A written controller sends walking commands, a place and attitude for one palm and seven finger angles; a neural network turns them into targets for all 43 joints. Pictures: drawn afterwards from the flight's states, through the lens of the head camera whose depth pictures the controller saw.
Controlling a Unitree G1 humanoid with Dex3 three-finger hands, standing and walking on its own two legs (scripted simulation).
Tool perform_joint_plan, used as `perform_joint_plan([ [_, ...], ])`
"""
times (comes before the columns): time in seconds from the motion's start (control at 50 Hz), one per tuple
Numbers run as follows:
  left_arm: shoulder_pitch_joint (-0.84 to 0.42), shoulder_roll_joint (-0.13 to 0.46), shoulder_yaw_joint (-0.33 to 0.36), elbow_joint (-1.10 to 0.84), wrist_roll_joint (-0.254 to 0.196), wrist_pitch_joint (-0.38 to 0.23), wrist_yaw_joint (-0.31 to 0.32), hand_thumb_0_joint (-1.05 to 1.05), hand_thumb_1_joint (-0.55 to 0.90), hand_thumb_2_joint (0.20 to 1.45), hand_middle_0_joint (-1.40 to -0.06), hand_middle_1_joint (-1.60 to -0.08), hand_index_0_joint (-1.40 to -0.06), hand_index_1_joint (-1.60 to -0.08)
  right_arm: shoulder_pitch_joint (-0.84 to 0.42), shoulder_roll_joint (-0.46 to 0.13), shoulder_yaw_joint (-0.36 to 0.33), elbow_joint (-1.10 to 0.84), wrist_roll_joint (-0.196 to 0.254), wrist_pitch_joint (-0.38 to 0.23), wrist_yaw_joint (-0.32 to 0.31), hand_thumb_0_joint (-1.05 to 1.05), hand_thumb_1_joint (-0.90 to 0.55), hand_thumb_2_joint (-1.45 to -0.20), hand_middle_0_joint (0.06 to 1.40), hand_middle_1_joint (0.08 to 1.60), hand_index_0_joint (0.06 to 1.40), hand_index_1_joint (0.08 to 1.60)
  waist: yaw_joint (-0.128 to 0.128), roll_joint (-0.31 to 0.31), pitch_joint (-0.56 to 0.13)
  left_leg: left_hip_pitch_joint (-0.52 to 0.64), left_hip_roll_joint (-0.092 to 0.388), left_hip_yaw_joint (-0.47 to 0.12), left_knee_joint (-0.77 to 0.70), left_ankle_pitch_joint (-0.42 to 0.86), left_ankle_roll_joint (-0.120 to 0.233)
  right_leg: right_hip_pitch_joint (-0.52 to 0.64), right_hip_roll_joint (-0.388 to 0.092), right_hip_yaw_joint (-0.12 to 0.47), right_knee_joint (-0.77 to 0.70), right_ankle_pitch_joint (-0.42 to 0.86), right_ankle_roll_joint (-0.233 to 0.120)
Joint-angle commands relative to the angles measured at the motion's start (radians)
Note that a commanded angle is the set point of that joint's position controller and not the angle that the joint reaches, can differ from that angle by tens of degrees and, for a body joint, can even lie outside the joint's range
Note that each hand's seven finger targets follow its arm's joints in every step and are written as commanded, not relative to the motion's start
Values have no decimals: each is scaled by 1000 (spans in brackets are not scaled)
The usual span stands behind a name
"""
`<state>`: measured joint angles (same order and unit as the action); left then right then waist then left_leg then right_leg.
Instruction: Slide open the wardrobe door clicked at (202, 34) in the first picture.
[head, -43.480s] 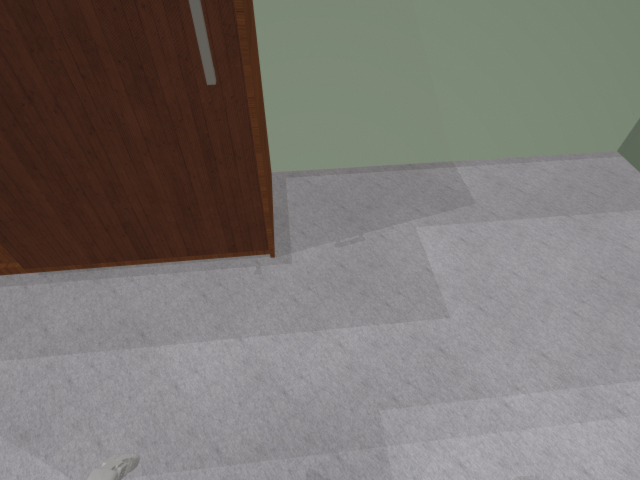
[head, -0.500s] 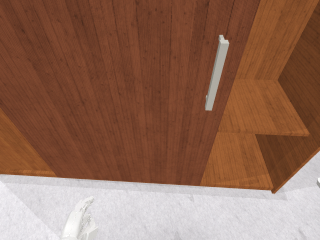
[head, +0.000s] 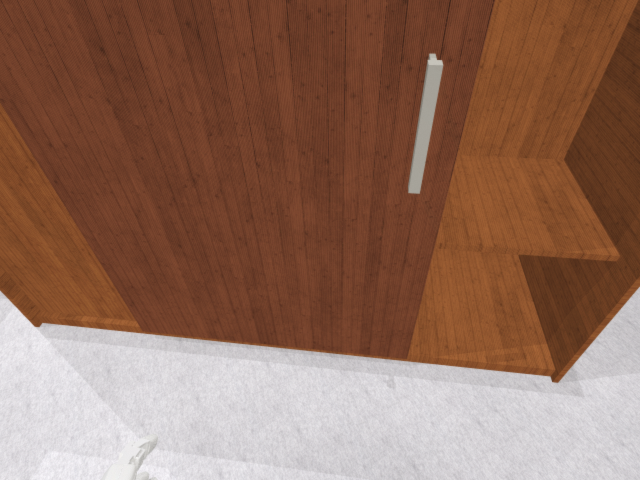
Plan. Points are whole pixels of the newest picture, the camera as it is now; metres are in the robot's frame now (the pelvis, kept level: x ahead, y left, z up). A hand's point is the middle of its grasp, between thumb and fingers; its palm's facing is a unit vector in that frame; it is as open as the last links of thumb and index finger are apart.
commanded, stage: stop stepping back and stand still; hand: right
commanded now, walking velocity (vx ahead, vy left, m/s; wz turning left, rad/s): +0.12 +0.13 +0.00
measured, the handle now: (422, 128) +0.66 -0.14 +0.14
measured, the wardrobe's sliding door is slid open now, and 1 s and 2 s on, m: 0.47 0.47 0.47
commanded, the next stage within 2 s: let the arm hang, fingers relaxed in 0.74 s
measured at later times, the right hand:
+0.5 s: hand (618, 315) +0.25 -0.26 +0.17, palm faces +0.46 +0.80 -0.39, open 7.4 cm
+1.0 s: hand (537, 418) +0.24 -0.26 -0.04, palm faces +0.08 +0.90 -0.42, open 7.4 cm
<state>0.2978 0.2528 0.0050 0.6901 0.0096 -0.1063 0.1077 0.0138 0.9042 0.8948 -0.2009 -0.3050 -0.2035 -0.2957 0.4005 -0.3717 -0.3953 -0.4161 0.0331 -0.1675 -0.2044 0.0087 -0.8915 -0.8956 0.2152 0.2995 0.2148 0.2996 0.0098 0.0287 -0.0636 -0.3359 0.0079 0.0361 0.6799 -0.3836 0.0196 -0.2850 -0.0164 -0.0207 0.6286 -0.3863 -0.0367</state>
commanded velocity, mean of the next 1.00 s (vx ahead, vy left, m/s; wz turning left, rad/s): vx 0.02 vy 0.02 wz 0.00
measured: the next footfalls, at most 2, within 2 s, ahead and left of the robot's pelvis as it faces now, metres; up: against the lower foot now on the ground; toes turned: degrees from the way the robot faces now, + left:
none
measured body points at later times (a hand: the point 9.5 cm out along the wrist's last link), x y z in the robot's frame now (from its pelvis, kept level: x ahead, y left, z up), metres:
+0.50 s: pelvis +0.04 +0.00 +0.01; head +0.04 -0.01 +0.46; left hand +0.21 +0.25 -0.06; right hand +0.22 -0.30 +0.19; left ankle +0.02 +0.09 -0.72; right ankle +0.04 -0.11 -0.72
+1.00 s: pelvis +0.04 -0.02 +0.00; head +0.04 +0.00 +0.45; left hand +0.19 +0.24 -0.11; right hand +0.23 -0.31 -0.02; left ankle +0.03 +0.09 -0.72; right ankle +0.04 -0.11 -0.72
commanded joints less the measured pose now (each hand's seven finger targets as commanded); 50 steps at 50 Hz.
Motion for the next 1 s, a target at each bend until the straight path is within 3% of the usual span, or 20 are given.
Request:
perform_joint_plan([
  [0.0,-167,87,33,-178,5,-71,-1,0,900,900,-200,-300,-200,-300,-59,-245,-129,-196,-8,-82,12,0,-900,-900,200,300,200,300,-6,-244,85,-179,-24,-24,317,-74,-16,-23,-286,450,-475,-341,-131],
  [0.02,-170,75,25,-184,12,-79,-11,0,900,900,-200,-300,-200,-300,-43,-213,-104,-248,-7,-82,16,0,-900,-900,200,300,200,300,4,-222,112,-187,-5,-38,297,-59,-17,-35,-282,477,-469,-272,-143],
  [0.1,-190,80,14,-177,5,-105,-26,0,900,900,-200,-300,-200,-300,37,-227,-109,-331,-2,-82,14,0,-900,-900,200,300,200,300,-14,-226,61,69,-23,44,-78,-26,-17,-37,-200,197,-364,-25,-74],
  [0.14,-174,86,22,-182,4,-99,-27,0,900,900,-200,-300,-200,-300,93,-241,-135,-309,-2,-79,11,0,-900,-900,200,300,200,300,-16,-193,11,228,-30,54,-232,57,-1,-94,-166,127,-252,8,-47],
  [0.16,-170,85,27,-184,8,-92,-26,0,900,900,-200,-300,-200,-300,98,-251,-150,-290,-5,-76,9,0,-900,-900,200,300,200,300,-17,-137,-9,298,20,-23,-262,64,32,-162,-136,80,-149,29,-34],
  [0.2,-149,75,35,-180,10,-82,-26,0,900,900,-200,-300,-200,-300,91,-267,-175,-241,0,-70,8,0,-900,-900,200,300,200,300,-8,109,-8,296,277,-435,-386,64,167,-286,-12,-26,158,-32,21],
  [0.22,-156,58,30,-170,4,-85,-32,0,900,900,-200,-300,-200,-300,34,-261,-175,-248,14,-80,4,0,-900,-900,200,300,200,300,-14,134,-38,301,355,-497,-407,129,214,-296,-7,-22,291,-112,35],
  [0.26,-147,59,36,-163,-8,-83,-30,0,900,900,-200,-300,-200,-300,43,-240,-166,-231,21,-76,6,0,-900,-900,200,300,200,300,-12,68,-34,242,332,-428,-397,182,209,-249,-32,25,324,-114,34],
  [0.32,-170,40,9,-163,-5,-75,-24,0,900,900,-200,-300,-200,-300,71,-224,-162,-199,18,-83,8,0,-900,-900,200,300,200,300,1,64,-26,189,242,-200,-277,458,137,-69,-32,-31,46,43,32],
  [0.36,-173,60,16,-161,-2,-74,-20,0,900,900,-200,-300,-200,-300,40,-194,-122,-213,21,-84,15,0,-900,-900,200,300,200,300,6,10,-28,121,166,-114,-222,339,68,80,-19,-29,-111,224,26],
  [0.42,-203,97,31,-198,-19,-73,-14,0,900,900,-200,-300,-200,-300,48,-177,-98,-226,20,-80,24,0,-900,-900,200,300,200,300,-29,-173,29,59,34,-51,-188,112,-23,48,-185,185,-253,206,-41],
  [0.44,-206,98,29,-211,-23,-72,-16,0,900,900,-200,-300,-200,-300,34,-179,-99,-224,15,-74,25,0,-900,-900,200,300,200,300,-31,-120,51,105,15,-53,-212,157,-28,-6,-167,179,-247,204,-37],
  [0.5,-206,89,22,-206,-8,-78,-13,0,900,900,-200,-300,-200,-300,-42,-215,-112,-275,1,-80,24,0,-900,-900,200,300,200,300,-26,-121,23,171,37,-61,-203,341,-11,3,-128,121,-193,415,-15],
  [0.62,-175,81,30,-231,-12,-75,-20,0,900,900,-200,-300,-200,-300,54,-200,-106,-306,10,-67,19,0,-900,-900,200,300,200,300,-19,-147,-151,255,77,-84,-190,638,3,147,-105,48,-105,674,13],
  [0.8,-194,83,23,-251,-10,-38,-9,0,900,900,-200,-300,-200,-300,101,-211,-137,-224,30,-49,23,0,-900,-900,200,300,200,300,-18,-74,-87,242,66,-79,-238,518,-2,63,-100,59,-166,509,18],
  [0.82,-243,245,74,-44,-32,-65,-109,0,900,900,-200,-300,-200,-300,16,-60,295,506,-54,94,148,0,-900,-900,200,300,200,300,27,-39,-4,88,150,-6,-112,599,17,30,-118,43,-25,571,15],
  [0.84,-181,230,86,-31,-20,-6,-116,0,900,900,-200,-300,-200,-300,-19,-64,275,559,-58,149,177,0,-900,-900,200,300,200,300,19,-33,-58,53,141,-50,-140,460,21,50,-129,48,-61,463,14],
  [0.88,-169,163,55,-35,-8,35,-116,0,900,900,-200,-300,-200,-300,-39,-1,301,621,-55,168,193,0,-900,-900,200,300,200,300,7,-52,-4,-5,95,-11,-108,150,-1,-60,-153,106,-123,260,-25],
  [0.92,-166,146,28,-37,7,59,-116,0,900,900,-200,-300,-200,-300,-86,9,324,720,-55,170,195,0,-900,-900,200,300,200,300,-6,11,30,42,62,-4,-63,117,-9,-125,-165,171,-180,310,-58],
  [0.98,-166,144,20,-9,16,79,-107,0,900,900,-200,-300,-200,-300,-138,0,346,883,-58,174,185,0,-900,-900,200,300,200,300,-20,157,-9,135,93,-36,-128,251,-2,-101,-122,140,-153,371,-36],
])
